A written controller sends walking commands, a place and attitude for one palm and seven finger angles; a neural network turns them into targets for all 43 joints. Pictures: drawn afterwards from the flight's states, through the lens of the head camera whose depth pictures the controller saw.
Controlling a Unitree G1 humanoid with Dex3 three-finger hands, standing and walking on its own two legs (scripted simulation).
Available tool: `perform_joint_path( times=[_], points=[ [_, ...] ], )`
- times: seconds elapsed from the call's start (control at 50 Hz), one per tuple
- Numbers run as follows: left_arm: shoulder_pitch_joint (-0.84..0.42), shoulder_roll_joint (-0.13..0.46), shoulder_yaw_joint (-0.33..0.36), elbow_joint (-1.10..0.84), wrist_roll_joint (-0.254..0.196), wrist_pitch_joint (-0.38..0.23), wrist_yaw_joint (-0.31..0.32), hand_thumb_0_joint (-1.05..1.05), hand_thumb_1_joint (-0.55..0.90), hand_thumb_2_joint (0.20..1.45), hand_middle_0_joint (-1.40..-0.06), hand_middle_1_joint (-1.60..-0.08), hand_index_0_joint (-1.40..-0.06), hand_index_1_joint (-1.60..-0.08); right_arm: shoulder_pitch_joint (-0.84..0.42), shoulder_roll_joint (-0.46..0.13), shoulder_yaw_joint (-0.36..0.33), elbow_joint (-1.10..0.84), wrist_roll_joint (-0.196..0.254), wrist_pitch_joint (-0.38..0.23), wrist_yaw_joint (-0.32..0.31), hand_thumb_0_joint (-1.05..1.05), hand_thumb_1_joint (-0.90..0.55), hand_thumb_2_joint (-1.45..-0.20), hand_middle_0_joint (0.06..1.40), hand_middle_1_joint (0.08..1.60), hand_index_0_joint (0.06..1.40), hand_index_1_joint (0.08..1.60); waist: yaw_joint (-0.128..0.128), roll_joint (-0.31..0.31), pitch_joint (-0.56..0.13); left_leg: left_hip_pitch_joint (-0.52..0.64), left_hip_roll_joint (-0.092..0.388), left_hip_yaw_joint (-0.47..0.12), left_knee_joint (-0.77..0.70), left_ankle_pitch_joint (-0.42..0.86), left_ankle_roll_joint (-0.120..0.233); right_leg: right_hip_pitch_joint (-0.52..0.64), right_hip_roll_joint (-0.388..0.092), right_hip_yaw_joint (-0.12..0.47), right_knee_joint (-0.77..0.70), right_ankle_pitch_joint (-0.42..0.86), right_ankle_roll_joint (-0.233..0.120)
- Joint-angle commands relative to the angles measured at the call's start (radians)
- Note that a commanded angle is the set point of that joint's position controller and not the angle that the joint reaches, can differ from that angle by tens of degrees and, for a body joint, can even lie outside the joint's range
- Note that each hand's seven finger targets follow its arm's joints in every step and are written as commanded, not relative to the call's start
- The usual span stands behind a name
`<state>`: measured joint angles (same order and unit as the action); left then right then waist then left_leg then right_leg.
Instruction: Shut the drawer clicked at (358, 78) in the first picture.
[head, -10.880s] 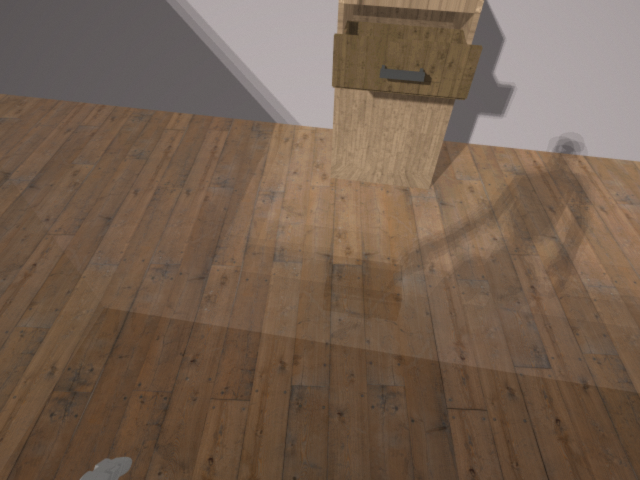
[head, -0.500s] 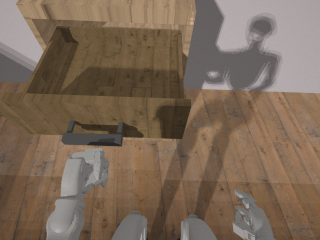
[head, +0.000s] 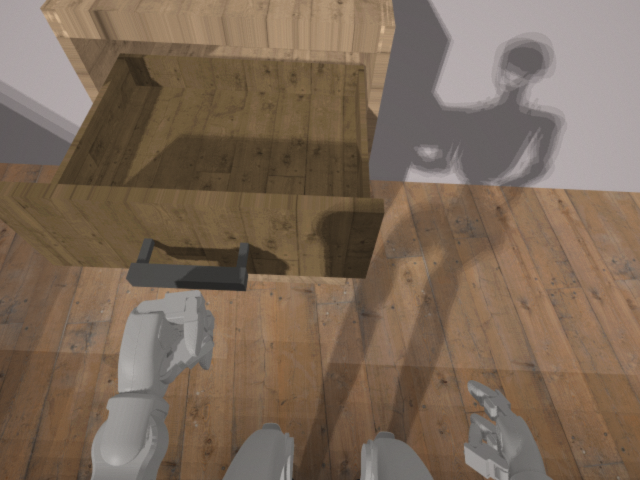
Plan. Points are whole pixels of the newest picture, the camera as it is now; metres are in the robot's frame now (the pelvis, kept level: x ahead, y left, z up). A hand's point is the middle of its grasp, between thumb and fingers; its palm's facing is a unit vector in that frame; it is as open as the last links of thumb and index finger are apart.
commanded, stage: push the drawer shut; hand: left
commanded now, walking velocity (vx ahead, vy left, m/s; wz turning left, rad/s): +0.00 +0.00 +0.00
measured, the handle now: (192, 262) +0.36 +0.18 +0.04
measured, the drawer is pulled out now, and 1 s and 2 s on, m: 0.29 0.20 0.07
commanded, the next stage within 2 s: none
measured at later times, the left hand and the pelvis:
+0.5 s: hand (214, 311) +0.30 +0.14 +0.03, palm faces +0.00 -1.00 -0.04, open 3.2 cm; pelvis +0.00 -0.01 +0.00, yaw +0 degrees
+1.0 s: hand (229, 252) +0.38 +0.14 +0.03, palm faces +0.02 -1.00 -0.04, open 3.3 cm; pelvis -0.01 +0.00 +0.00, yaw +0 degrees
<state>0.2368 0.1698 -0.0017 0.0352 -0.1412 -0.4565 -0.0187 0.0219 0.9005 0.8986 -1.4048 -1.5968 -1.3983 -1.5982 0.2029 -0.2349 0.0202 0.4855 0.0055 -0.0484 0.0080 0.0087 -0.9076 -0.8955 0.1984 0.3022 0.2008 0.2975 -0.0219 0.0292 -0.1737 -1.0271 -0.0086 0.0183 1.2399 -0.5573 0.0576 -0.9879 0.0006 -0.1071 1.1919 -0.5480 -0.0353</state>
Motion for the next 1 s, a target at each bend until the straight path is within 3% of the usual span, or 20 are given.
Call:
perform_joint_path(
  times=[0.0,0.04,0.06,0.12,0.2,0.26,0.3,0.36,0.42,0.44,0.48,0.5,0.54,0.66,0.7,0.72,0.84,0.88,0.94,0.98],
  points=[
    [-0.068,0.064,0.028,-0.134,-0.005,-0.036,-0.025,0.000,0.900,0.900,-1.400,-1.600,-1.400,-1.600,-0.013,-0.137,-0.059,-0.131,0.002,-0.039,-0.013,0.000,-0.900,-0.900,0.200,0.300,0.200,0.300,-0.023,-0.023,-0.253,0.204,0.014,-0.088,-0.192,0.283,-0.039,0.164,0.016,0.058,-0.159,0.235,-0.001],
    [-0.136,0.076,0.042,-0.105,-0.006,-0.022,-0.035,0.000,0.900,0.900,-1.400,-1.600,-1.400,-1.600,-0.012,-0.143,-0.060,-0.126,0.006,-0.034,-0.018,0.000,-0.900,-0.900,0.200,0.300,0.200,0.300,-0.034,-0.050,-0.229,0.180,0.012,-0.087,-0.189,0.246,-0.035,0.159,0.013,0.060,-0.165,0.217,0.003],
    [-0.160,0.069,0.034,-0.116,-0.007,-0.021,-0.040,0.000,0.900,0.900,-1.400,-1.600,-1.400,-1.600,-0.021,-0.142,-0.059,-0.129,0.006,-0.035,-0.021,0.000,-0.900,-0.900,0.200,0.300,0.200,0.300,-0.028,-0.022,-0.233,0.179,0.009,-0.083,-0.189,0.240,-0.034,0.162,0.011,0.066,-0.168,0.210,0.001],
    [-0.216,0.099,0.078,-0.145,-0.025,-0.032,-0.033,0.000,0.900,0.900,-1.400,-1.600,-1.400,-1.600,-0.015,-0.138,-0.060,-0.123,0.004,-0.039,-0.028,0.000,-0.900,-0.900,0.200,0.300,0.200,0.300,-0.020,-0.017,-0.294,0.200,0.008,-0.077,-0.182,0.267,-0.031,0.196,0.010,0.075,-0.169,0.238,0.002],
    [-0.312,0.156,0.142,-0.125,-0.034,-0.062,-0.019,0.000,0.900,0.900,-1.400,-1.600,-1.400,-1.600,-0.010,-0.138,-0.057,-0.094,0.000,-0.043,-0.033,0.000,-0.900,-0.900,0.200,0.300,0.200,0.300,-0.019,-0.009,-0.311,0.189,0.009,-0.072,-0.171,0.285,-0.030,0.212,0.012,0.087,-0.166,0.252,0.003],
    [-0.326,0.108,0.102,-0.079,-0.038,-0.062,-0.035,0.000,0.900,0.900,-1.400,-1.600,-1.400,-1.600,-0.016,-0.135,-0.057,-0.085,0.002,-0.046,-0.026,0.000,-0.900,-0.900,0.200,0.300,0.200,0.300,-0.026,0.021,-0.316,0.199,0.007,-0.065,-0.169,0.296,-0.031,0.210,0.007,0.090,-0.166,0.274,0.005],
    [-0.344,0.141,0.133,-0.055,-0.043,-0.059,-0.036,0.000,0.900,0.900,-1.400,-1.600,-1.400,-1.600,-0.010,-0.144,-0.059,-0.074,0.003,-0.043,-0.029,0.000,-0.900,-0.900,0.200,0.300,0.200,0.300,-0.029,-0.001,-0.315,0.188,0.010,-0.068,-0.171,0.297,-0.028,0.220,0.009,0.092,-0.170,0.275,0.006],
    [-0.431,0.124,0.107,-0.048,-0.043,-0.058,-0.044,0.000,0.900,0.900,-1.400,-1.600,-1.400,-1.600,-0.010,-0.146,-0.059,-0.061,0.006,-0.045,-0.030,0.000,-0.900,-0.900,0.200,0.300,0.200,0.300,-0.045,0.027,-0.316,0.211,0.012,-0.072,-0.174,0.288,-0.030,0.192,0.006,0.087,-0.173,0.263,0.007],
    [-0.460,0.143,0.125,-0.004,-0.042,-0.058,-0.044,0.000,0.900,0.900,-1.400,-1.600,-1.400,-1.600,-0.004,-0.151,-0.060,-0.047,0.005,-0.045,-0.033,0.000,-0.900,-0.900,0.200,0.300,0.200,0.300,-0.048,-0.001,-0.318,0.197,0.013,-0.072,-0.171,0.274,-0.026,0.195,0.008,0.093,-0.179,0.247,0.010],
    [-0.506,0.134,0.114,0.011,-0.044,-0.058,-0.045,0.000,0.900,0.900,-1.400,-1.600,-1.400,-1.600,-0.006,-0.152,-0.058,-0.044,0.006,-0.045,-0.035,0.000,-0.900,-0.900,0.200,0.300,0.200,0.300,-0.060,-0.014,-0.306,0.188,0.012,-0.074,-0.171,0.252,-0.025,0.185,0.007,0.093,-0.184,0.225,0.012],
    [-0.570,0.127,0.102,0.024,-0.042,-0.063,-0.045,0.000,0.900,0.900,-1.400,-1.600,-1.400,-1.600,-0.005,-0.153,-0.058,-0.033,0.006,-0.049,-0.036,0.000,-0.900,-0.900,0.200,0.300,0.200,0.300,-0.065,0.009,-0.307,0.198,0.011,-0.077,-0.174,0.229,-0.026,0.166,0.006,0.092,-0.187,0.194,0.011],
    [-0.575,0.163,0.135,0.035,-0.043,-0.065,-0.040,0.000,0.900,0.900,-1.400,-1.600,-1.400,-1.600,-0.001,-0.157,-0.058,-0.032,0.007,-0.048,-0.039,0.000,-0.900,-0.900,0.200,0.300,0.200,0.300,-0.057,0.002,-0.307,0.187,0.012,-0.077,-0.175,0.225,-0.025,0.172,0.008,0.097,-0.188,0.184,0.009],
    [-0.628,0.142,0.114,0.054,-0.041,-0.066,-0.040,0.000,0.900,0.900,-1.400,-1.600,-1.400,-1.600,-0.002,-0.155,-0.056,-0.028,0.007,-0.048,-0.038,0.000,-0.900,-0.900,0.200,0.300,0.200,0.300,-0.062,0.013,-0.326,0.201,0.010,-0.077,-0.178,0.222,-0.025,0.168,0.005,0.096,-0.188,0.183,0.010],
    [-0.744,0.158,0.126,0.138,-0.033,-0.060,-0.031,0.000,0.900,0.900,-1.400,-1.600,-1.400,-1.600,0.005,-0.158,-0.053,-0.015,0.009,-0.043,-0.040,0.000,-0.900,-0.900,0.200,0.300,0.200,0.300,-0.063,0.030,-0.329,0.207,0.009,-0.077,-0.191,0.189,-0.029,0.157,0.005,0.099,-0.198,0.150,0.010],
    [-0.772,0.190,0.158,0.191,-0.029,-0.057,-0.023,0.000,0.900,0.900,-1.400,-1.600,-1.400,-1.600,0.016,-0.166,-0.052,-0.007,0.010,-0.040,-0.043,0.000,-0.900,-0.900,0.200,0.300,0.200,0.300,-0.064,0.011,-0.315,0.200,0.010,-0.082,-0.196,0.178,-0.028,0.148,0.008,0.094,-0.199,0.138,0.008],
    [-0.795,0.174,0.145,0.212,-0.027,-0.055,-0.022,0.000,0.900,0.900,-1.400,-1.600,-1.400,-1.600,0.016,-0.163,-0.050,-0.007,0.009,-0.037,-0.042,0.000,-0.900,-0.900,0.200,0.300,0.200,0.300,-0.070,0.005,-0.318,0.196,0.008,-0.077,-0.196,0.172,-0.027,0.153,0.006,0.099,-0.204,0.137,0.010],
    [-0.936,0.164,0.136,0.306,-0.013,-0.067,-0.013,0.000,0.900,0.900,-1.400,-1.600,-1.400,-1.600,0.047,-0.170,-0.053,0.017,0.006,-0.030,-0.037,0.000,-0.900,-0.900,0.200,0.300,0.200,0.300,-0.090,0.031,-0.338,0.248,0.014,-0.094,-0.204,0.189,-0.035,0.100,0.009,0.084,-0.193,0.150,0.009],
    [-0.957,0.171,0.150,0.325,-0.008,-0.074,-0.007,0.000,0.900,0.900,-1.400,-1.600,-1.400,-1.600,0.061,-0.172,-0.057,0.021,0.004,-0.026,-0.034,0.000,-0.900,-0.900,0.200,0.300,0.200,0.300,-0.081,0.047,-0.373,0.266,0.013,-0.093,-0.205,0.223,-0.038,0.114,0.008,0.083,-0.186,0.177,0.007],
    [-1.028,0.179,0.155,0.383,0.001,-0.079,0.000,0.000,0.900,0.900,-1.400,-1.600,-1.400,-1.600,0.080,-0.177,-0.059,0.033,0.001,-0.016,-0.029,0.000,-0.900,-0.900,0.200,0.300,0.200,0.300,-0.098,0.028,-0.364,0.275,0.017,-0.103,-0.207,0.235,-0.040,0.093,0.012,0.077,-0.184,0.184,0.007],
    [-1.037,0.173,0.159,0.406,0.008,-0.087,0.004,0.000,0.900,0.900,-1.400,-1.600,-1.400,-1.600,0.091,-0.176,-0.063,0.036,0.000,-0.012,-0.025,0.000,-0.900,-0.900,0.200,0.300,0.200,0.300,-0.092,0.039,-0.385,0.289,0.017,-0.100,-0.208,0.255,-0.042,0.098,0.013,0.076,-0.181,0.198,0.006]
  ],
)
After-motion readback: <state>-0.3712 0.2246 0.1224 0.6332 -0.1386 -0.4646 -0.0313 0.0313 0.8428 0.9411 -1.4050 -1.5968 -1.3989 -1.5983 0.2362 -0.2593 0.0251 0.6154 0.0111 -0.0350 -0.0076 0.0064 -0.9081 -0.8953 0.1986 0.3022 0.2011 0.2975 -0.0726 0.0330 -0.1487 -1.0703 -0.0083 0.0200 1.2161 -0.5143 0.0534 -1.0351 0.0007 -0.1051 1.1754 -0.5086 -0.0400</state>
